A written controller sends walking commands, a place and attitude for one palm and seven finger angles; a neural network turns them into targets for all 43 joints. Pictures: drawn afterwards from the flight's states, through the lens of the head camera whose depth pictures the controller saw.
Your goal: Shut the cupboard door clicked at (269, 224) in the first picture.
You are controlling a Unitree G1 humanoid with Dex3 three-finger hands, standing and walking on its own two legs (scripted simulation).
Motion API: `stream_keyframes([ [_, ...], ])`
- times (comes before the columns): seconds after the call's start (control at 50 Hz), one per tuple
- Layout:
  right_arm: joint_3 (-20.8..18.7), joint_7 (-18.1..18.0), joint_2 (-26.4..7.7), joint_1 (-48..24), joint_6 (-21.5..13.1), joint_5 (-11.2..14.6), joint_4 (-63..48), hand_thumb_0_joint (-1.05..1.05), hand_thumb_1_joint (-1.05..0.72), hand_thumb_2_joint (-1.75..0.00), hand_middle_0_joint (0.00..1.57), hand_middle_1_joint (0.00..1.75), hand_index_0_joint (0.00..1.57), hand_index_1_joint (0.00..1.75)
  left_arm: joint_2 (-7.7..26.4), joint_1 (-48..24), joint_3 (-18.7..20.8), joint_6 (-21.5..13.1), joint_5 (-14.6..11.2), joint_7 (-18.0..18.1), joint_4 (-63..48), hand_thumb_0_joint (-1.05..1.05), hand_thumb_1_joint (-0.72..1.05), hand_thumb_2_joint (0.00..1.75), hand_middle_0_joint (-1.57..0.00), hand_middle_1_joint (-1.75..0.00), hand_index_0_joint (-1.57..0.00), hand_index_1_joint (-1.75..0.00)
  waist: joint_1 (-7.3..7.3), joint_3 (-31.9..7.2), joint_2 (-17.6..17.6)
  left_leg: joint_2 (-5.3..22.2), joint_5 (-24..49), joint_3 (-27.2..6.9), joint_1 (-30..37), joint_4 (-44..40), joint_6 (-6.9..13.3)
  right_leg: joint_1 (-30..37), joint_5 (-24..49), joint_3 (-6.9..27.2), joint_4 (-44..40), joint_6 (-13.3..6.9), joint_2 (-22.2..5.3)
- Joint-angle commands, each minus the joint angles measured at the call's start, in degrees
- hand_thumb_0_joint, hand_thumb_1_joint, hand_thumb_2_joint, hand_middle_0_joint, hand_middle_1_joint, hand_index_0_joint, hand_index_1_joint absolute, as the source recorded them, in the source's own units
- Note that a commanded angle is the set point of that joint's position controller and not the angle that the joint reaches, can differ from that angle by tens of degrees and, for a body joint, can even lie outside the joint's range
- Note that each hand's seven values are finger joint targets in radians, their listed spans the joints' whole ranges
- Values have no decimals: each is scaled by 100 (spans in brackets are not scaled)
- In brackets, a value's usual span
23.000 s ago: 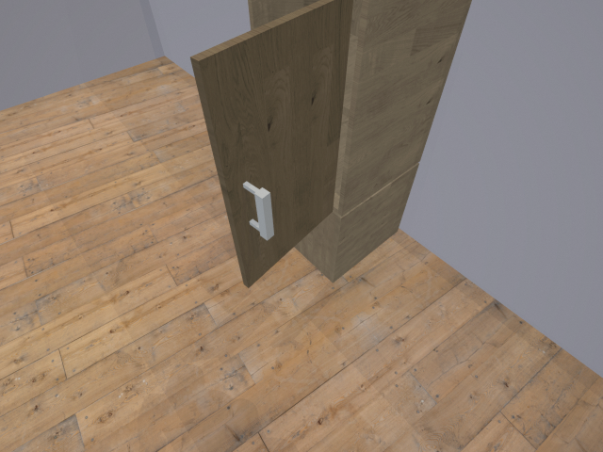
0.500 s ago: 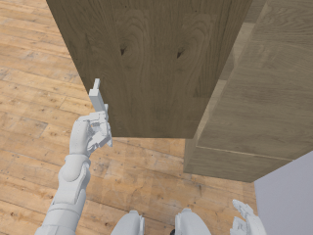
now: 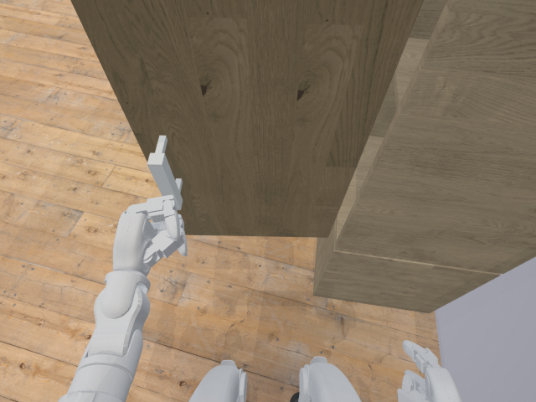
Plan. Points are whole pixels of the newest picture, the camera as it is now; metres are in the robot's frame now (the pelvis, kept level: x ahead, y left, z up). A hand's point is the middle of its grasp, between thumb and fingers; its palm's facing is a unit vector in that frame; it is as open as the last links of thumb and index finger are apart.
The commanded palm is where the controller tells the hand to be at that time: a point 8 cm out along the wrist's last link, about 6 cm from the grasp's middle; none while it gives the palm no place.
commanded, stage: push the door shut along its arc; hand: left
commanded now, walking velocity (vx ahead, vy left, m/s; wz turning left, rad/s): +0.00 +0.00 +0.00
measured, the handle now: (169, 174) +0.45 +0.18 +0.03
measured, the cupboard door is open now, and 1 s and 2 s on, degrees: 98 81 64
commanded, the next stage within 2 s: pull the fist back off the door in 1.84 s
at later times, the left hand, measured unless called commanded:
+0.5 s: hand (181, 199) +0.40 +0.15 +0.04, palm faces -0.11 -0.99 -0.04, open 3.1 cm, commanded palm +0.40 +0.19 +0.03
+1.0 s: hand (209, 166) +0.47 +0.12 +0.03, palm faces -0.27 -0.96 -0.06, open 3.1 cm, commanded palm +0.47 +0.15 +0.03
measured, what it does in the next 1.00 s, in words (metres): stands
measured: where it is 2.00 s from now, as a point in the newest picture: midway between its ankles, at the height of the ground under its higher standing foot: outside the picture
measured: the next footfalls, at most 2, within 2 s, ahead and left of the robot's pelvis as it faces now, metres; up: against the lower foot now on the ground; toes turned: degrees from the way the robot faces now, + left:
none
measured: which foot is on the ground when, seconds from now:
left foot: down 0.00-1.00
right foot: down 0.00-1.00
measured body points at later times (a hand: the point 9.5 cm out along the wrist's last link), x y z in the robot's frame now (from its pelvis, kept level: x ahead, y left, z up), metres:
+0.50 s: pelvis -0.01 +0.00 +0.00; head +0.10 +0.01 +0.43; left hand +0.40 +0.20 +0.04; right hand +0.09 -0.26 -0.12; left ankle +0.00 +0.09 -0.64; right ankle +0.03 -0.10 -0.64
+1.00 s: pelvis -0.02 +0.01 -0.02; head +0.12 +0.03 +0.41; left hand +0.48 +0.17 +0.04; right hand +0.02 -0.26 -0.13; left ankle +0.00 +0.09 -0.64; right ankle +0.03 -0.09 -0.64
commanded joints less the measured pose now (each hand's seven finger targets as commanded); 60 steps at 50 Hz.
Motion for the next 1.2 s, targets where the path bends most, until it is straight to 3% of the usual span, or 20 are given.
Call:
stream_keyframes([
  [0.0,-260,-66,-804,122,-233,33,-663,0,-90,-90,20,30,20,30,677,-1630,253,-333,1,-26,-1066,0,90,90,-130,-150,-130,-150,-157,-1938,-19,132,1660,-398,876,-949,-167,1599,1488,433,-789,103,-104],
  [0.04,-244,-90,-816,123,-247,47,-597,0,-90,-90,20,30,20,30,758,-2167,262,-334,7,-80,-867,0,90,90,-130,-150,-130,-150,-263,-1794,-165,130,1407,-390,706,-892,-142,1520,1274,491,-849,126,-112],
  [0.08,-244,-120,-848,178,-256,47,-564,0,-90,-90,20,30,20,30,1015,-2303,517,-324,-24,-134,-673,0,90,90,-130,-150,-130,-150,-196,-1863,-39,120,1399,-390,703,-890,-145,1532,1229,508,-846,96,-103],
  [0.18,-224,-128,-874,273,-253,68,-531,0,-90,-90,20,30,20,30,1219,-2692,690,-261,-89,-411,-154,0,90,90,-130,-150,-130,-150,-167,-2192,85,106,1676,-357,695,-835,-154,1713,1561,568,-771,86,-112],
  [0.2,-210,-110,-848,296,-245,82,-521,0,-90,-90,20,30,20,30,1057,-2778,555,-223,-105,-485,-15,0,90,90,-130,-150,-130,-150,-245,-2174,92,111,1715,-349,740,-844,-153,1667,1618,551,-793,102,-113],
  [0.3,-240,-106,-919,460,-211,107,-473,0,-90,-90,20,30,20,30,1282,-3125,713,-196,-151,-728,305,0,90,90,-130,-150,-130,-150,-285,-2280,-7,137,1843,-367,728,-822,-147,1660,1731,549,-776,102,-115],
  [0.42,-259,-113,-975,672,-200,111,-238,0,-90,-90,20,30,20,30,1114,-4437,396,-239,-65,-869,815,0,90,90,-130,-150,-130,-150,-605,-2121,123,166,1606,-539,941,-808,-146,991,1258,445,-774,94,-98],
  [0.5,-289,-106,-1046,829,-161,97,-125,0,-90,-90,20,30,20,30,1230,-4828,419,-269,21,-980,1186,0,90,90,-130,-150,-130,-150,-645,-2310,307,193,1759,-638,1243,-815,-168,730,1217,380,-733,58,-83],
  [0.52,-278,-88,-1031,829,-154,102,-124,0,-90,-90,20,30,20,30,1046,-4957,250,-263,6,-1031,1300,0,90,90,-130,-150,-130,-150,-679,-2276,458,183,1695,-657,1297,-830,-178,604,1118,370,-752,52,-83],
  [0.64,-281,-60,-1105,1002,-102,72,15,0,-90,-90,20,30,20,30,1125,-5842,255,-369,49,-1111,1814,0,90,90,-130,-150,-130,-150,-834,-2343,396,206,1636,-818,1479,-820,-173,228,966,304,-696,32,-61],
  [0.7,-262,-48,-1137,1085,-61,35,48,0,-90,-90,20,30,20,30,1287,-6198,351,-434,132,-1108,2077,0,90,90,-130,-150,-130,-150,-871,-2390,546,216,1630,-898,1499,-802,-190,48,912,278,-605,19,-52],
  [0.74,-256,-37,-1165,1148,-28,17,83,0,-90,-90,20,30,20,30,1502,-6353,526,-446,162,-1088,2281,0,90,90,-130,-150,-130,-150,-915,-2389,398,218,1570,-898,1380,-759,-167,75,879,294,-617,24,-38],
  [0.86,-235,3,-1174,1277,46,-21,90,0,-90,-90,20,30,20,30,1391,-6898,344,-396,247,-1227,2510,0,90,90,-130,-150,-130,-150,-1077,-2560,639,236,1653,-954,1473,-652,-154,-156,910,296,-566,22,-21],
  [0.94,-211,-10,-1214,1410,83,-34,105,0,-90,-90,20,30,20,30,1769,-7105,661,-248,224,-1306,2715,0,90,90,-130,-150,-130,-150,-1104,-2685,543,248,1864,-957,1363,-563,-130,-58,1050,288,-526,21,11],
  [0.98,-205,-3,-1205,1473,84,-49,58,0,-90,-90,20,30,20,30,1911,-7139,787,-238,202,-1338,2570,0,90,90,-130,-150,-130,-150,-1026,-2966,807,250,2234,-963,1581,-518,-155,-36,1235,287,-440,-1,16],
  [1.04,-179,14,-1208,1536,154,-52,77,0,-90,-90,20,30,20,30,2072,-7139,901,-130,296,-1324,2904,0,90,90,-130,-150,-130,-150,-1120,-2648,492,278,2059,-919,1231,-481,-123,-27,1172,294,-490,38,43],
  [1.08,-153,30,-1185,1570,141,-60,53,0,-90,-90,20,30,20,30,2017,-7389,811,-87,341,-1345,2959,0,90,90,-130,-150,-130,-150,-1206,-2568,537,261,1934,-861,1049,-411,-72,-49,1131,320,-479,30,61],
  [1.12,-127,28,-1218,1622,157,-70,42,0,-90,-90,20,30,20,30,2271,-7532,986,-17,378,-1339,3127,0,90,90,-130,-150,-130,-150,-1244,-2527,489,252,1851,-831,816,-351,-52,5,1088,353,-479,44,84],
  [1.16,-108,27,-1219,1682,141,-92,-15,0,-90,-90,20,30,20,30,2627,-7523,1260,9,403,-1367,3056,0,90,90,-130,-150,-130,-150,-1158,-2849,553,234,2017,-757,704,-259,-37,298,1270,404,-422,33,90],
  [1.18,-110,31,-1214,1720,129,-107,-40,0,-90,-90,20,30,20,30,2749,-7566,1324,-5,421,-1420,3000,0,90,90,-130,-150,-130,-150,-1109,-3048,808,234,2220,-741,827,-210,-53,325,1432,410,-337,8,94],
])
